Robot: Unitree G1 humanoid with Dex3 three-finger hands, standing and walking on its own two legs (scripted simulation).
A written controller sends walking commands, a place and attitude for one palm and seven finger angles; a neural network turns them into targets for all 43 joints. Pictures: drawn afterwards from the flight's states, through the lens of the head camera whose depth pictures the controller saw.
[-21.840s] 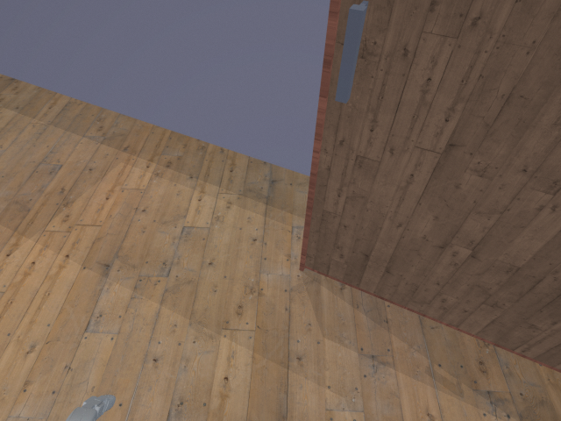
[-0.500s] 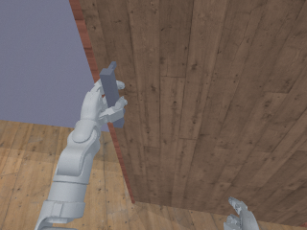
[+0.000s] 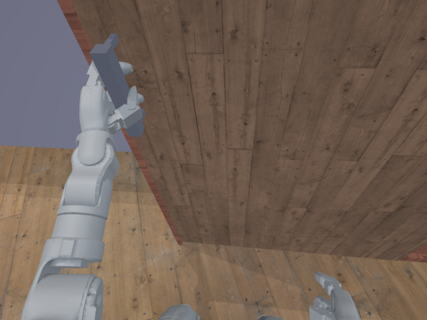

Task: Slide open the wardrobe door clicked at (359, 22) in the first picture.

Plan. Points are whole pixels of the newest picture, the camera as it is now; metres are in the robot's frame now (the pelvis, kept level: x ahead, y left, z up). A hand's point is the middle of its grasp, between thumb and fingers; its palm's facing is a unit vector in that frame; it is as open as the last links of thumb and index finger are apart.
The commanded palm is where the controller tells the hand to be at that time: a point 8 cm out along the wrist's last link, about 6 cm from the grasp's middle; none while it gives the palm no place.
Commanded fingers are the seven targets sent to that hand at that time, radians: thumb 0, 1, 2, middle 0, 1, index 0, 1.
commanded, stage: step sideways, sliding the door along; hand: left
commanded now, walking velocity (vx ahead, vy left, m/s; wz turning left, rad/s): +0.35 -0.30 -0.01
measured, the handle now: (125, 89) +0.46 +0.19 +0.18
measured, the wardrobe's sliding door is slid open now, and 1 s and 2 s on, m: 0.00 0.11 0.41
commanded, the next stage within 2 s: none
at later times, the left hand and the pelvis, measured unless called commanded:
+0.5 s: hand (140, 107) +0.42 +0.15 +0.18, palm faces +0.24 -0.97 -0.07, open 6.4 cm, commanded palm +0.39 +0.12 +0.18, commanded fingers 0.00 0.90 0.90 -0.45 -1.40 -0.45 -1.40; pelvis +0.04 -0.05 +0.02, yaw +3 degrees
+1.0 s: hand (199, 108) +0.41 +0.05 +0.18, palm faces +0.34 -0.94 -0.01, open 7.1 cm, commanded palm +0.38 +0.02 +0.17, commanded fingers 0.00 0.90 0.90 -0.45 -1.40 -0.45 -1.40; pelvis +0.09 -0.16 +0.01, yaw +5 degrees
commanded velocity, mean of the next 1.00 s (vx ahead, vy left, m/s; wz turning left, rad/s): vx -0.05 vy -0.29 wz -0.18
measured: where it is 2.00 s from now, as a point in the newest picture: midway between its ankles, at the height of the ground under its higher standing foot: outside the picture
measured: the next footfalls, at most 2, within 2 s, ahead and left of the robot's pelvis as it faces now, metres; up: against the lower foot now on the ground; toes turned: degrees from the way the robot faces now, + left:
left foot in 0.24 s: +0.05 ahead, +0.13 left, +0.00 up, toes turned +12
right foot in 0.66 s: +0.19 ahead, -0.25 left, +0.00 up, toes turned +0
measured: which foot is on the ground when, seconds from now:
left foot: up 0.00-0.22, down 0.24-0.68, up 0.70-0.84, down 0.86-1.00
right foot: down 0.00-0.24, up 0.26-0.64, down 0.66-0.86, up 0.88-1.00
